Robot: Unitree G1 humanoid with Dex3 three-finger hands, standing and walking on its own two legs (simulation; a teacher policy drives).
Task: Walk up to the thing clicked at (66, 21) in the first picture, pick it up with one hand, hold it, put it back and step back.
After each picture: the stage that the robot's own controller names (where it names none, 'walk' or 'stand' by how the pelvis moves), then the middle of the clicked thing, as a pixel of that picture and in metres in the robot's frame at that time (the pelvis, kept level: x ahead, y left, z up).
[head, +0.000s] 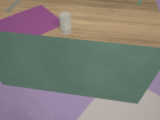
stand; (65, 23) +0.80 +0.13 -0.04
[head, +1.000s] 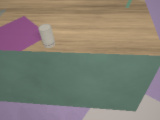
walk; (47, 36) +0.68 +0.25 -0.03
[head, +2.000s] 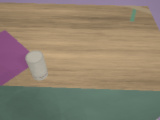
stand; (37, 66) +0.44 +0.21 -0.01
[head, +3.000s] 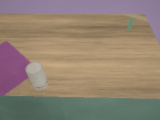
stand; (37, 76) +0.42 +0.22 -0.04
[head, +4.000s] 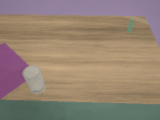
stand; (35, 80) +0.40 +0.22 -0.04
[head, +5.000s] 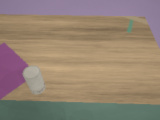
stand; (35, 80) +0.40 +0.22 -0.04
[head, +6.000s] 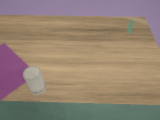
stand; (35, 81) +0.40 +0.22 -0.04
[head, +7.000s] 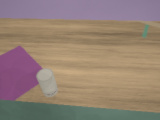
rise first; (47, 83) +0.39 +0.20 -0.04
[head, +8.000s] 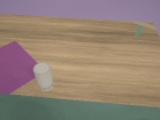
go down; (44, 77) +0.43 +0.19 -0.03
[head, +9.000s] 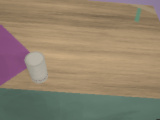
go down; (37, 68) +0.42 +0.18 -0.01
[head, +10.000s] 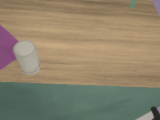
close in; (28, 58) +0.43 +0.18 +0.02
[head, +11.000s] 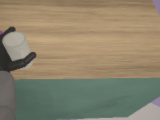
close; (19, 51) +0.44 +0.20 +0.04
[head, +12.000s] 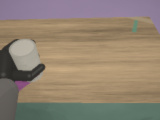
lift; (28, 61) +0.34 +0.17 +0.18
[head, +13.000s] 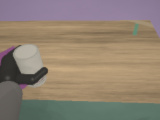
lift; (31, 66) +0.33 +0.17 +0.16
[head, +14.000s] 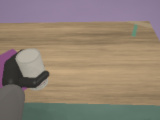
hold; (33, 70) +0.33 +0.17 +0.15
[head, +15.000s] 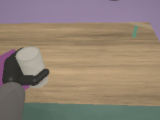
hold; (33, 68) +0.33 +0.17 +0.15
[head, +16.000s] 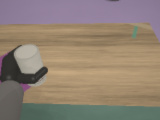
crouch; (31, 66) +0.33 +0.17 +0.16
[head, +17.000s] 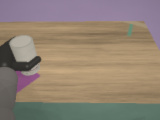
crouch; (26, 55) +0.39 +0.20 +0.15
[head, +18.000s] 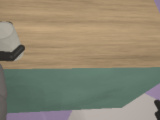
lower; (8, 42) +0.46 +0.21 +0.05
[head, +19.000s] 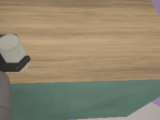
lower; (14, 54) +0.43 +0.20 +0.04
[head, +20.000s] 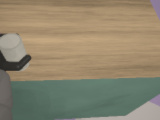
lower; (15, 53) +0.44 +0.20 +0.04
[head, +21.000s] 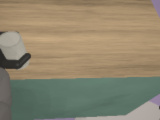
lower; (15, 51) +0.44 +0.20 +0.04
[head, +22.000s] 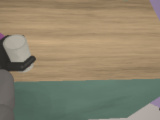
loosen; (19, 54) +0.43 +0.19 +0.04
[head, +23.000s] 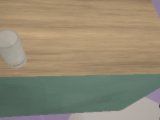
rise; (11, 50) +0.44 +0.20 +0.04
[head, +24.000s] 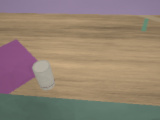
sink last; (44, 75) +0.41 +0.20 +0.00
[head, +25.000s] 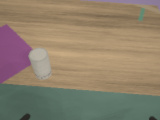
stand; (41, 64) +0.43 +0.19 +0.01
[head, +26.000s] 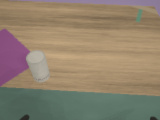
stand; (38, 66) +0.42 +0.19 +0.02
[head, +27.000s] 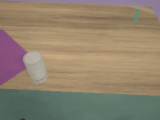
stand; (36, 67) +0.42 +0.19 +0.02
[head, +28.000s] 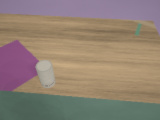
stand; (46, 74) +0.44 +0.19 -0.04
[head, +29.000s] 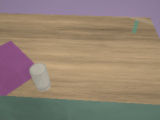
stand; (40, 77) +0.42 +0.20 -0.04
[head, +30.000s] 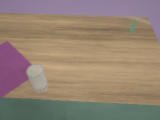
stand; (38, 78) +0.41 +0.21 -0.04
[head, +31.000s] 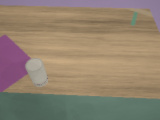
walk; (37, 73) +0.42 +0.21 -0.04
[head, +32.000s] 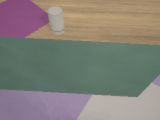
walk; (56, 20) +0.65 +0.15 -0.01
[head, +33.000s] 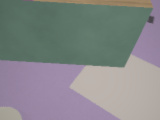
walk; out of the picture +1.00 +0.21 -0.02
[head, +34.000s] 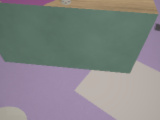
stand; out of the picture +1.03 +0.18 -0.02
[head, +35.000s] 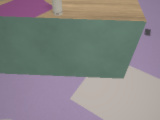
stand; (57, 5) +1.01 +0.19 -0.04
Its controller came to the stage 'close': yes
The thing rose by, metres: 0.21
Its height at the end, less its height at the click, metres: +0.00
